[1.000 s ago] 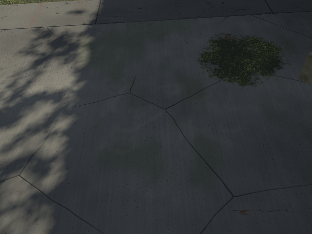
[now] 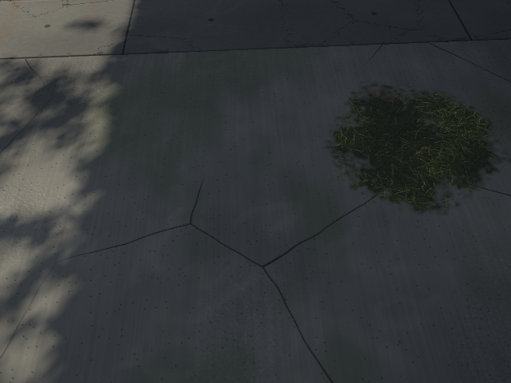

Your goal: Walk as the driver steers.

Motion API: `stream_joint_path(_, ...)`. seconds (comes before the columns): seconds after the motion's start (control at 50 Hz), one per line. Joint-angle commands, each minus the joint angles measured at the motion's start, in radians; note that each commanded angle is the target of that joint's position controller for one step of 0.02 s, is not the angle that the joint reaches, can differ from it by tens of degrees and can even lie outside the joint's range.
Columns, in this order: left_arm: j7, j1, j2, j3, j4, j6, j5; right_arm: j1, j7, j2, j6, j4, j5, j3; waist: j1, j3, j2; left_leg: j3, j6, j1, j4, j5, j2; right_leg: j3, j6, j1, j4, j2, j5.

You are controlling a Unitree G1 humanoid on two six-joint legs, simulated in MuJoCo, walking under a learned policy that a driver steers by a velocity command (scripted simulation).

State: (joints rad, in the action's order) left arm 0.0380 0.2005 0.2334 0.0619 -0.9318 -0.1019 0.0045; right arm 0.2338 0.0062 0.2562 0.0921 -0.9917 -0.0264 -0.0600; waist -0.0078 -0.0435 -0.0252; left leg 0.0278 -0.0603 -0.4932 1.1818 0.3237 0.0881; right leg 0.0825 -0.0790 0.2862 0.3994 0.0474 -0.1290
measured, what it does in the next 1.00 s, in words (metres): walks ahead: left foot, then right foot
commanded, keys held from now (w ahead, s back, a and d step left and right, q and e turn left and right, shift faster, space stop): w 0.52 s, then no key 0.14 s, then q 0.34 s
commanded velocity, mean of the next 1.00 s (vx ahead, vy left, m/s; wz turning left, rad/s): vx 0.36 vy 0.00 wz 0.10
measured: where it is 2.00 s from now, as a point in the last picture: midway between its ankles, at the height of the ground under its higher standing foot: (212, 332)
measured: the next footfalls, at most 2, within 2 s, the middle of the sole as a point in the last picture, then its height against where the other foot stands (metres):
left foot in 0.40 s outside the picture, level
right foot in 0.86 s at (290, 330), level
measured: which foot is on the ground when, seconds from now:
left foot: up 0.00-0.38, down 0.40-0.88, up 0.90-1.00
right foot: down 0.00-0.40, up 0.42-0.84, down 0.86-1.00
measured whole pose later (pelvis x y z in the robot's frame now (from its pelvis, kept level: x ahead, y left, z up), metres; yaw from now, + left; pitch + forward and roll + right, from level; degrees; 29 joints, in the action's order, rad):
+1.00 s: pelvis +0.47 +0.05 -0.01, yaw +8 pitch +2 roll +1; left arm -0.04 0.05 0.24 0.05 -0.85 -0.04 0.02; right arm 0.21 0.03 0.29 0.00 -0.92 -0.02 -0.08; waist 0.03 -0.04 -0.03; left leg 0.02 0.03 -0.45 1.10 0.55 -0.03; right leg 0.06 -0.03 0.42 0.48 -0.03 -0.10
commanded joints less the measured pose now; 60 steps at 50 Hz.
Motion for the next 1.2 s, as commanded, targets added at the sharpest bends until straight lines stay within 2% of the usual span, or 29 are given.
stream_joint_path(0.02, -0.007, -0.003, 0.104, 0.016, 0.037, -0.021, 0.002, 0.071, 0.009, 0.043, -0.018, 0.029, 0.005, -0.018, 0.04, 0.055, 0.088, 0.036, 0.009, -0.094, -0.063, -0.086, 0.077, -0.267, -0.168, -0.074, -0.273, -0.271, 0.072)
stream_joint_path(0.1, -0.034, 0.073, 0.137, 0.022, 0.012, -0.013, 0.0, -0.084, 0.007, 0.057, -0.018, 0.081, 0.023, -0.026, 0.008, 0.007, 0.074, 0.03, 0.043, -0.218, -0.288, -0.3, 0.079, -0.213, -0.153, -0.121, -0.303, -0.26, 0.104)
stream_joint_path(0.18, -0.044, 0.138, 0.148, 0.023, -0.011, -0.007, -0.011, -0.219, -0.008, 0.036, -0.008, 0.117, 0.017, -0.015, -0.033, -0.016, 0.079, -0.013, 0.048, -0.179, -0.506, -0.447, 0.034, -0.144, -0.121, -0.153, -0.304, -0.234, 0.101)
stream_joint_path(0.28, -0.048, 0.212, 0.16, 0.032, -0.054, 0.011, -0.02, -0.338, -0.034, 0.043, 0.001, 0.167, 0.006, -0.004, -0.064, -0.054, 0.083, -0.018, 0.026, -0.208, -0.629, -0.371, 0.01, -0.144, -0.116, -0.307, -0.238, -0.295, 0.118)
stream_joint_path(0.34, -0.054, 0.188, 0.181, 0.042, -0.056, 0.025, -0.023, -0.289, -0.046, 0.081, 0.012, 0.169, 0.002, -0.014, -0.016, -0.021, 0.11, -0.041, -0.012, -0.097, -0.669, -0.256, -0.023, -0.148, -0.09, -0.361, -0.151, -0.323, 0.288)
stream_joint_path(0.36, -0.055, 0.162, 0.186, 0.043, -0.05, 0.03, -0.025, -0.208, -0.045, 0.106, 0.015, 0.148, 0.004, -0.028, 0.034, 0.03, 0.12, -0.074, -0.03, 0.032, -0.685, -0.241, -0.059, -0.124, -0.073, -0.353, -0.056, -0.302, 0.463)
stream_joint_path(0.38, -0.054, 0.149, 0.162, 0.034, -0.044, 0.034, -0.022, -0.038, -0.04, 0.151, 0.015, 0.093, 0.008, -0.054, 0.109, 0.131, 0.103, -0.093, -0.058, 0.261, -0.685, -0.254, -0.086, -0.081, -0.046, -0.294, 0.138, -0.246, 0.562)
stream_joint_path(0.4, -0.055, 0.162, 0.129, 0.016, -0.02, 0.034, -0.005, 0.154, -0.03, 0.233, 0.014, 0.052, 0.02, -0.078, 0.164, 0.285, -0.012, 0.118, -0.125, 0.579, -0.663, -0.257, 0.095, -0.031, -0.006, -0.082, 0.464, -0.181, 0.314)
stream_joint_path(0.42, -0.041, 0.286, -0.013, -0.022, -0.015, 0.009, -0.007, 0.217, -0.034, 0.298, 0.009, 0.028, 0.022, -0.088, 0.089, 0.407, -0.285, 0.613, -0.291, 0.902, -0.795, -0.073, 0.308, -0.067, 0.059, 0.321, 0.805, 0.016, -0.371)
stream_joint_path(0.44, -0.037, 0.221, 0.089, -0.002, -0.021, -0.016, -0.033, 0.205, -0.036, 0.201, 0.01, 0.033, 0.014, -0.06, 0.125, 0.395, -0.197, 0.694, -0.268, 0.891, -0.879, 0.048, 0.291, -0.207, 0.041, 0.441, 0.936, -0.019, -0.448)
stream_joint_path(0.46, -0.035, 0.122, 0.143, 0.012, 0.009, -0.03, -0.054, 0.113, -0.032, 0.153, 0.014, 0.052, 0.011, -0.046, 0.115, 0.254, -0.15, 0.54, -0.217, 0.772, -0.887, 0.009, 0.26, -0.191, 0.022, 0.514, 0.954, -0.073, -0.367)
stream_joint_path(0.48, -0.043, 0.068, 0.146, 0.013, 0.022, -0.033, -0.05, 0.027, -0.032, 0.125, 0.017, 0.075, 0.018, -0.035, 0.084, 0.182, -0.059, 0.417, -0.188, 0.623, -0.906, -0.092, 0.226, -0.162, 0.018, 0.479, 0.912, -0.131, -0.266)
stream_joint_path(0.5, -0.05, 0.041, 0.142, 0.021, 0.024, -0.026, -0.033, -0.029, -0.035, 0.094, 0.018, 0.083, 0.028, -0.027, 0.054, 0.122, -0.027, 0.33, -0.174, 0.486, -0.934, -0.182, 0.191, -0.152, 0.021, 0.429, 0.847, -0.164, -0.203)
stream_joint_path(0.52, -0.052, 0.062, 0.129, 0.025, 0.022, -0.013, -0.027, -0.046, -0.037, 0.069, 0.021, 0.08, 0.039, -0.018, 0.019, 0.108, -0.045, 0.272, -0.164, 0.407, -0.962, -0.226, 0.164, -0.16, 0.019, 0.363, 0.807, -0.191, -0.163)
stream_joint_path(0.6, -0.062, 0.077, 0.076, 0.023, 0.027, 0.023, -0.012, -0.015, -0.024, 0.104, 0.025, 0.047, 0.042, -0.019, -0.028, 0.064, -0.032, 0.098, -0.178, 0.299, -0.975, -0.745, 0.138, -0.127, 0.065, 0.303, 0.662, -0.182, -0.122)
stream_joint_path(0.64, -0.062, 0.023, 0.064, 0.018, 0.046, 0.029, -0.004, -0.012, -0.009, 0.112, 0.015, 0.042, 0.041, -0.018, -0.024, 0.066, -0.033, 0.025, -0.159, 0.296, -0.965, -0.843, 0.11, -0.109, 0.083, 0.297, 0.518, -0.172, -0.019)
stream_joint_path(0.7, -0.056, -0.089, 0.05, 0.007, 0.072, 0.032, -0.004, 0.023, 0.0, 0.123, 0.0, 0.028, 0.033, -0.016, 0.016, 0.077, -0.044, -0.023, -0.12, 0.294, -0.949, -0.839, 0.062, -0.078, 0.082, 0.208, 0.301, -0.126, 0.138)
stream_joint_path(0.78, -0.056, -0.177, 0.09, 0.012, 0.104, 0.035, -0.008, 0.055, 0.006, 0.155, -0.029, 0.017, 0.017, -0.027, 0.044, 0.066, -0.062, 0.056, -0.128, 0.391, -0.871, -0.766, 0.091, -0.1, 0.084, 0.219, 0.18, -0.084, 0.113)
stream_joint_path(0.82, -0.053, -0.162, 0.119, 0.021, 0.106, 0.029, -0.004, 0.043, 0.014, 0.151, -0.043, 0.025, 0.01, -0.032, 0.027, 0.073, -0.07, 0.12, -0.117, 0.429, -0.802, -0.7, 0.104, -0.117, 0.07, 0.197, 0.121, -0.076, 0.07)
stream_joint_path(0.84, -0.053, -0.117, 0.133, 0.028, 0.093, 0.023, -0.001, 0.02, 0.018, 0.15, -0.049, 0.036, 0.003, -0.034, -0.004, 0.086, -0.067, 0.137, -0.096, 0.425, -0.75, -0.649, 0.089, -0.111, 0.057, 0.132, 0.053, -0.068, 0.109)
stream_joint_path(0.86, -0.057, -0.056, 0.164, 0.04, 0.073, 0.016, 0.008, 0.013, 0.021, 0.139, -0.051, 0.05, 0.005, -0.032, -0.028, 0.119, -0.039, 0.126, -0.06, 0.384, -0.666, -0.598, 0.037, -0.113, 0.035, 0.001, -0.014, -0.084, 0.283)
stream_joint_path(0.88, -0.068, 0.027, 0.229, 0.054, 0.067, 0.014, 0.028, 0.001, 0.023, 0.097, -0.047, 0.089, 0.021, -0.018, -0.041, 0.228, 0.055, 0.079, -0.013, 0.25, -0.481, -0.393, -0.039, -0.23, -0.024, -0.23, 0.04, -0.234, 0.637)
stream_joint_path(0.9, -0.075, 0.042, 0.271, 0.061, 0.076, 0.031, 0.025, 0.147, 0.02, 0.006, -0.043, 0.077, 0.028, 0.003, 0.006, 0.339, 0.296, -0.003, 0.055, -0.035, -0.189, 0.295, -0.18, -0.444, -0.202, -0.514, 0.094, -0.486, 0.94)
stream_joint_path(0.92, -0.072, 0.049, 0.194, 0.041, 0.093, 0.043, 0.014, 0.153, 0.019, 0.092, -0.05, 0.075, 0.01, -0.015, -0.024, 0.411, 0.254, 0.053, 0.073, -0.088, -0.033, 0.431, -0.151, -0.526, -0.244, -0.477, 0.039, -0.516, 0.733)
stream_joint_path(0.94, -0.074, -0.007, 0.155, 0.029, 0.112, 0.05, 0.012, 0.082, 0.021, 0.146, -0.065, 0.091, -0.008, -0.037, -0.017, 0.323, 0.182, 0.052, 0.08, -0.138, 0.04, 0.364, -0.107, -0.449, -0.207, -0.39, 0.002, -0.462, 0.529)
stream_joint_path(0.98, -0.083, -0.114, 0.132, 0.02, 0.132, 0.063, 0.008, 0.034, 0.037, 0.138, -0.11, 0.108, -0.002, -0.048, 0.01, 0.193, 0.136, 0.033, 0.108, -0.143, 0.037, 0.23, -0.048, -0.329, -0.151, -0.189, -0.079, -0.385, 0.182)
stream_joint_path(1.02, -0.085, -0.16, 0.144, 0.023, 0.13, 0.072, 0.026, 0.045, 0.041, 0.107, -0.141, 0.126, 0.005, -0.05, 0.036, 0.13, 0.177, -0.005, 0.116, -0.042, -0.003, 0.147, -0.044, -0.228, -0.14, -0.01, -0.15, -0.337, 0.031)
stream_joint_path(1.12, -0.1, -0.178, 0.179, 0.035, 0.12, 0.077, 0.018, -0.001, 0.025, 0.078, -0.144, 0.183, 0.011, -0.041, 0.029, 0.153, 0.169, -0.046, 0.1, 0.058, -0.244, 0.053, -0.021, -0.105, -0.152, -0.003, -0.166, -0.353, 0.076)
stream_joint_path(1.2, -0.097, -0.171, 0.212, 0.045, 0.112, 0.091, -0.001, -0.017, 0.002, 0.111, -0.147, 0.211, 0.012, -0.048, 0.027, 0.165, 0.176, -0.087, 0.064, 0.149, -0.409, 0.021, -0.034, -0.073, -0.122, -0.047, -0.137, -0.387, 0.032)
